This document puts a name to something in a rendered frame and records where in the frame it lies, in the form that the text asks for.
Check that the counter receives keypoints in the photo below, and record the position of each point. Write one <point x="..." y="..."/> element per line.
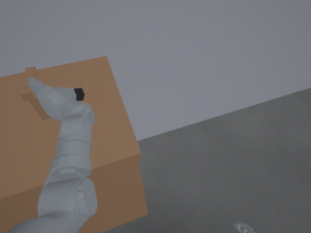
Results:
<point x="28" y="144"/>

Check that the left robot hand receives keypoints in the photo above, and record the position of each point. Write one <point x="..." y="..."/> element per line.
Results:
<point x="51" y="98"/>

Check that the tap lever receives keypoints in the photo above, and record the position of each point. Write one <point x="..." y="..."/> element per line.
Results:
<point x="79" y="94"/>

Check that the left robot forearm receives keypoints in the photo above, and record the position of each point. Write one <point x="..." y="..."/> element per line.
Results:
<point x="72" y="158"/>

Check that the left robot upper arm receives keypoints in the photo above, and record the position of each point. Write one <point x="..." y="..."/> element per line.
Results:
<point x="64" y="207"/>

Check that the right robot hand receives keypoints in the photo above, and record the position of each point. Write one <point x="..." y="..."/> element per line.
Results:
<point x="243" y="227"/>

